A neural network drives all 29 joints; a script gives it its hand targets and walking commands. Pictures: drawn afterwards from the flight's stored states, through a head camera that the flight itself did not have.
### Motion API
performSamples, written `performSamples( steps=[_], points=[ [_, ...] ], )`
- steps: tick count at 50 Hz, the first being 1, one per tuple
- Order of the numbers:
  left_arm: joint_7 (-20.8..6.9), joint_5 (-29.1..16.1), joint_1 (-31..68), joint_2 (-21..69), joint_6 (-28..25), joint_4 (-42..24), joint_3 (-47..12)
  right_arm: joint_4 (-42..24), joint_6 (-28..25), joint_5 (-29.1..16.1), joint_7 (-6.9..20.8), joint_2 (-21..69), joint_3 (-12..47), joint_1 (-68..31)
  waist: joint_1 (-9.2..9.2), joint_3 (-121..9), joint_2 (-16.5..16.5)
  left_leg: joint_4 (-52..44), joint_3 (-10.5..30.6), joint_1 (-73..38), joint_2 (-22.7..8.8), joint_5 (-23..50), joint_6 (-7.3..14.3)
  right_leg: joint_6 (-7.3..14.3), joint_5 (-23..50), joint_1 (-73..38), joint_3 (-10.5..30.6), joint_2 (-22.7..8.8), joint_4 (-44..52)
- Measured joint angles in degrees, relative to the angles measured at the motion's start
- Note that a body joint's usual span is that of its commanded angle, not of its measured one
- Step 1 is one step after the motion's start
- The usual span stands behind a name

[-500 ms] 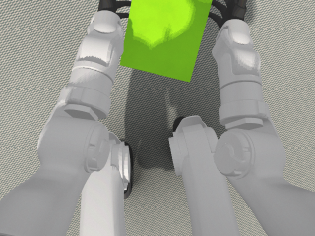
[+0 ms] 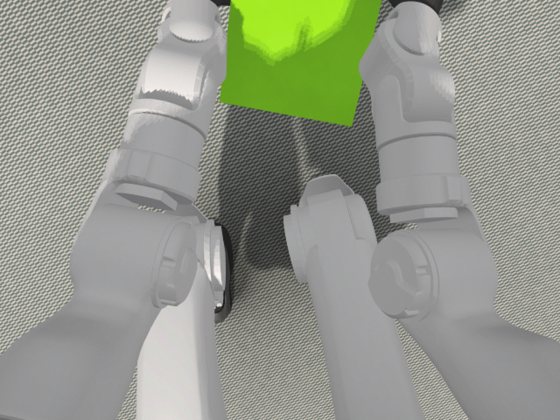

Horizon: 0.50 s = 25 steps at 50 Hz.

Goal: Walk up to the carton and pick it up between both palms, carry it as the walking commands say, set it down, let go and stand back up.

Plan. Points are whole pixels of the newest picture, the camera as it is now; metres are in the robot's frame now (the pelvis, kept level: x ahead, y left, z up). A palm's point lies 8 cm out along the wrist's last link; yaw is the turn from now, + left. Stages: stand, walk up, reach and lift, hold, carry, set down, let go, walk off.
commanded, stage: reach and lift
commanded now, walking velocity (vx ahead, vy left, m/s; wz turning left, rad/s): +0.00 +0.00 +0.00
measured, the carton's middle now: (299, 43) +0.51 -0.11 -0.23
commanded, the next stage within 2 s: none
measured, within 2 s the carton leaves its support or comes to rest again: neither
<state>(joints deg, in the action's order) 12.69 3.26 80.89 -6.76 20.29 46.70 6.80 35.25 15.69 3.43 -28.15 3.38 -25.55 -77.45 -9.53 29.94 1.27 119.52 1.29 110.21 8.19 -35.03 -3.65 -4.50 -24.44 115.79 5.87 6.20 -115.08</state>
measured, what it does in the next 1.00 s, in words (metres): rises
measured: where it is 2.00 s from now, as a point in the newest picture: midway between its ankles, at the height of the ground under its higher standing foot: (274, 267)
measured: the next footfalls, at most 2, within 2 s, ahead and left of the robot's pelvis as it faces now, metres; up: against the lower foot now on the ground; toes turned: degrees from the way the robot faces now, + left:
none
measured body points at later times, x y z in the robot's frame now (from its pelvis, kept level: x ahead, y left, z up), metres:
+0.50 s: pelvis -0.01 +0.01 +0.05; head +0.32 -0.04 +0.33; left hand +0.55 +0.02 -0.07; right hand +0.50 -0.20 -0.05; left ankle +0.12 +0.12 -0.38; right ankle +0.17 -0.13 -0.38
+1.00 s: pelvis -0.02 +0.01 +0.09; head +0.29 -0.05 +0.40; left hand +0.53 +0.01 +0.01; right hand +0.47 -0.20 +0.01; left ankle +0.12 +0.12 -0.38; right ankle +0.17 -0.13 -0.38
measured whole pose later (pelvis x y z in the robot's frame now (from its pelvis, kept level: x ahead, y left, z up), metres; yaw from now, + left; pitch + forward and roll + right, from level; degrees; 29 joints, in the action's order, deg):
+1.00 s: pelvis -0.02 +0.01 +0.09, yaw -1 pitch +18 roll +1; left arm 10.7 7.4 75.7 -2.2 24.9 40.9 12.3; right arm 27.9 20.3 8.1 -27.5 7.9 -27.7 -71.1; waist -7.7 29.8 2.2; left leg 102.2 2.8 89.7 8.7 -30.4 -2.4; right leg -4.6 -21.3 93.8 6.4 5.2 -97.4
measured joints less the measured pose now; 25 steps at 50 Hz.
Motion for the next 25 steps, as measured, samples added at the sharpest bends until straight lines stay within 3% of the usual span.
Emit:
performSamples(
  steps=[8,14,25],
  points=[
    [-4.58,3.76,3.83,-0.96,2.36,2.07,4.38,-0.17,2.41,2.36,-3.06,1.24,0.37,-1.54,1.2,-0.03,-0.26,-3.87,0.1,-2.09,0.59,3.26,-0.65,1.12,3.04,-1.73,0.31,-0.33,2.79],
    [-6.85,7.04,4.76,-0.61,3.01,1.58,7.99,-0.41,4.63,4.27,-3.3,1.86,-0.86,-4.37,1.4,-0.08,-0.69,-6.65,0.83,-4.16,1.45,4.3,-0.47,1.13,4.0,-4.24,0.11,-0.5,5.91],
    [-5.38,7.7,-0.97,2.81,3.84,-4.51,9.09,-3.7,4.07,5.32,-0.84,3.65,-2.3,-0.63,0.99,-0.08,0.18,-9.27,0.54,-9.04,0.56,3.05,1.21,-0.76,2.19,-10.35,0.66,-0.23,10.02]
  ],
)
